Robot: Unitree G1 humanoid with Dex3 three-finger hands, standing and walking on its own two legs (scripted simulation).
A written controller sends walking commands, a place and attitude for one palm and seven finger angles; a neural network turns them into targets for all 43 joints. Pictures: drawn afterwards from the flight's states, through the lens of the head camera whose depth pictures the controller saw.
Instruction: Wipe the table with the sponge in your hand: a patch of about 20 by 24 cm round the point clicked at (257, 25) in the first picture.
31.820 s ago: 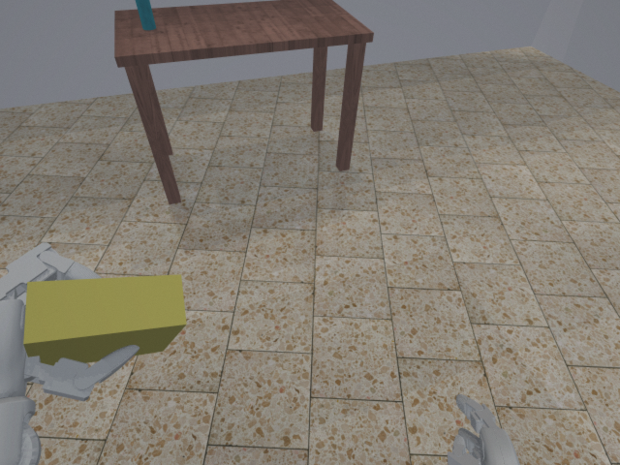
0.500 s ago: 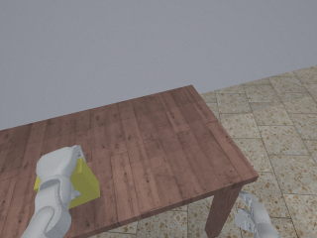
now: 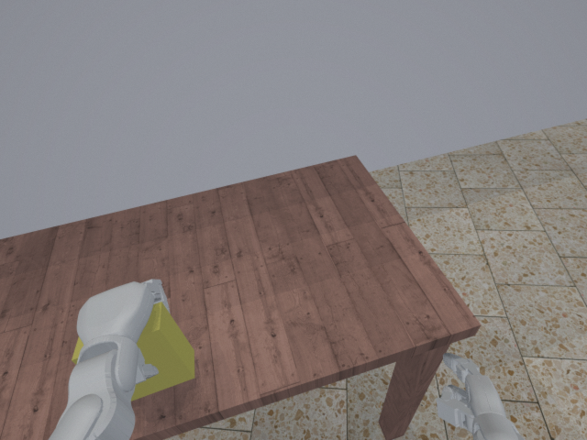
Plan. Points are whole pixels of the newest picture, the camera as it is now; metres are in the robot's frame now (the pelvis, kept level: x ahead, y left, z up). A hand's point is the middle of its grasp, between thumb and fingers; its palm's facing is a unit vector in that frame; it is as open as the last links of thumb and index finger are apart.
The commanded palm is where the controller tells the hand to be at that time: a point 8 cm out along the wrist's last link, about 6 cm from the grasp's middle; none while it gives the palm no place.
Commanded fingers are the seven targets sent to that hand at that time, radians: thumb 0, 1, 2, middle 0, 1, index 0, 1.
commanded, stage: move the sponge above the wiping area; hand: left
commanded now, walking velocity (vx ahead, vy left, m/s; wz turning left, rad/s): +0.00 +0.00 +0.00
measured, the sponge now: (146, 362) +0.21 +0.26 -0.02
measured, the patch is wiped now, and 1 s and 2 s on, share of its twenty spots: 0.00 0.00 0.00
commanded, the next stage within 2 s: lower the sponge onto the table in 1.70 s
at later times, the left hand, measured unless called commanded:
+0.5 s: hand (149, 331) +0.23 +0.24 +0.04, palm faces -0.08 -0.15 -0.99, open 9.5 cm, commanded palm +0.21 +0.26 +0.13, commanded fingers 0.00 0.10 1.30 -1.20 -1.60 -1.20 -1.60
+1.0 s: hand (140, 323) +0.23 +0.25 +0.06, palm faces -0.01 -0.10 -1.00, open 9.5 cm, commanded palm +0.21 +0.26 +0.13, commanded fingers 0.00 0.10 1.30 -1.20 -1.60 -1.20 -1.60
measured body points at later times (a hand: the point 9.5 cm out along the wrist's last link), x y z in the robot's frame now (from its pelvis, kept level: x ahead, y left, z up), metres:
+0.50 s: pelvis -0.01 +0.00 +0.00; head -0.02 -0.04 +0.45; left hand +0.23 +0.25 +0.10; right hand +0.23 -0.21 -0.09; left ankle +0.01 +0.10 -0.74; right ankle +0.00 -0.09 -0.74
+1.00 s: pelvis +0.00 +0.00 +0.00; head -0.02 -0.03 +0.45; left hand +0.23 +0.26 +0.11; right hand +0.23 -0.21 -0.09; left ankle +0.01 +0.10 -0.74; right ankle +0.00 -0.09 -0.74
